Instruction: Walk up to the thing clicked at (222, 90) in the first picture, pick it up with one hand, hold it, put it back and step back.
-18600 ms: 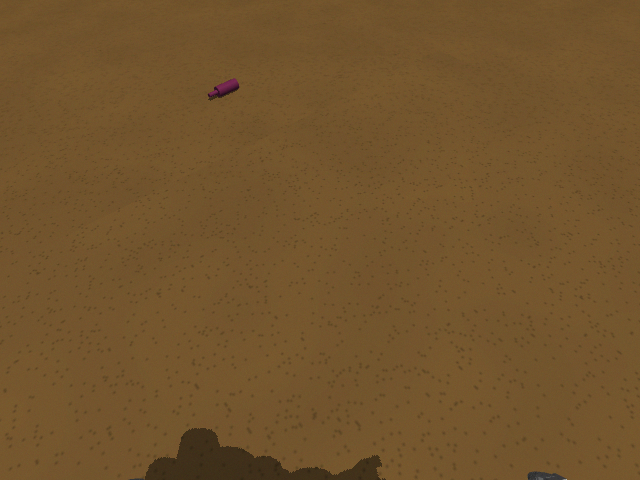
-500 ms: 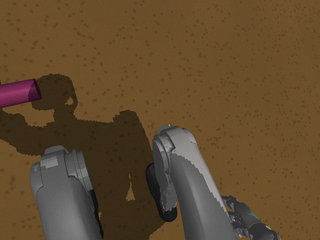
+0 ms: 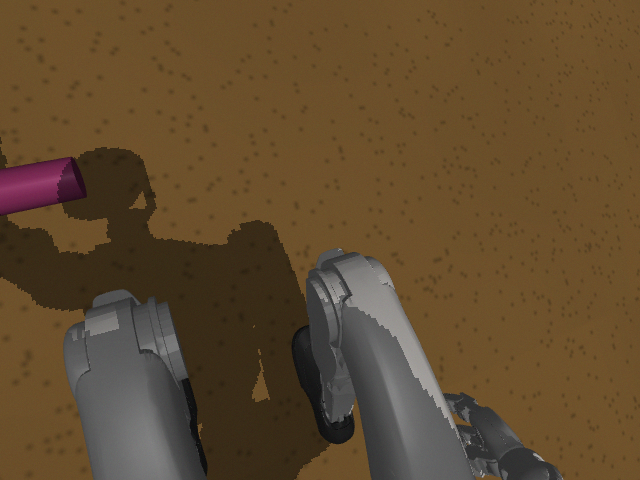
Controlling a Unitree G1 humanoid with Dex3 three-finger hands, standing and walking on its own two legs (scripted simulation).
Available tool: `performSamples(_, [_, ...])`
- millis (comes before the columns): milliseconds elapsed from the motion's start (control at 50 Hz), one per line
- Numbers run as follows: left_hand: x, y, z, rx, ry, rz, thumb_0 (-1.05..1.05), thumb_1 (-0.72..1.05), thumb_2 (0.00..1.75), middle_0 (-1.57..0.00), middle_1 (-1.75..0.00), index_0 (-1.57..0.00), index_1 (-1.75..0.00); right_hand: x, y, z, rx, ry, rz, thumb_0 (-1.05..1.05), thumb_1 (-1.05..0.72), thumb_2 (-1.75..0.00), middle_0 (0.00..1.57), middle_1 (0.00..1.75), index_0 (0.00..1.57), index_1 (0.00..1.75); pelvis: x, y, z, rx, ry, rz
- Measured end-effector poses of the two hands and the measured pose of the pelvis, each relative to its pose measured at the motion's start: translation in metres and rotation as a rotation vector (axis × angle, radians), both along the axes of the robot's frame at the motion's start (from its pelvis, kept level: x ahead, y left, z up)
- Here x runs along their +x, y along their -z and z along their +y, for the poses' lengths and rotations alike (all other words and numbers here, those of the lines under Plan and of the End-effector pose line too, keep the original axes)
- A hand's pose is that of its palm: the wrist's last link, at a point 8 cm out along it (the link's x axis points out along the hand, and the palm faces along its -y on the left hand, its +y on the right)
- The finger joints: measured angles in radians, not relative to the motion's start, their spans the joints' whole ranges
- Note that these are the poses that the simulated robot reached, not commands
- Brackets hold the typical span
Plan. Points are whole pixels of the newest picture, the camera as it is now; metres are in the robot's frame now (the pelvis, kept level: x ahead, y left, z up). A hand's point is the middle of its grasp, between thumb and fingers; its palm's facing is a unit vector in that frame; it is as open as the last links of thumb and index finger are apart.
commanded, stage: rise first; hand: left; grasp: from above
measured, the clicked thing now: (2, 192) +0.48 +0.35 -0.29
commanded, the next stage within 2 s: approach in 0.04 s
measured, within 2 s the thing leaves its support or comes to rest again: neither
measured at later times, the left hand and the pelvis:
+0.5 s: hand out of the picture +0.48 +0.32 -0.17, palm faces -0.38 -0.07 -0.92, open 14.2 cm; pelvis +0.00 +0.00 +0.00, yaw +0 degrees
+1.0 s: hand out of the picture +0.46 +0.34 -0.18, palm faces -0.46 -0.09 -0.88, open 14.2 cm; pelvis +0.00 +0.00 +0.00, yaw +0 degrees
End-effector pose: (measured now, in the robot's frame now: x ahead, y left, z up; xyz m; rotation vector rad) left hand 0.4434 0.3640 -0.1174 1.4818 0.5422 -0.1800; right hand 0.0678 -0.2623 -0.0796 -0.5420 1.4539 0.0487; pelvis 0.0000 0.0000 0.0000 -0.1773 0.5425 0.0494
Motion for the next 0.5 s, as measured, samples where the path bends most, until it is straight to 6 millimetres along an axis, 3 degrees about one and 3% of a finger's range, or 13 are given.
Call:
performSamples(300, [0.003, 0.0, -0.006, 0.008, 0.027, 0.005, 0.0, -0.51, 1.0, -0.14, -0.95, -0.12, -0.97, -0.003, 0.001, 0.001, -0.003, -0.008, -0.011, 0.0, -0.91, -0.89, 0.2, 0.3, 0.21, 0.3, -0.003, 0.003, 0.0, 0.001, 0.002, -0.01])
performSamples(500, [0.04, -0.005, -0.041, 0.006, 0.061, -0.066, 0.0, -0.55, 1.03, -0.11, -0.98, -0.09, -0.99, -0.016, -0.006, 0.001, -0.015, 0.011, -0.021, 0.0, -0.9, -0.89, 0.2, 0.3, 0.21, 0.3, -0.002, 0.003, -0.001, 0.002, 0.005, 0.002])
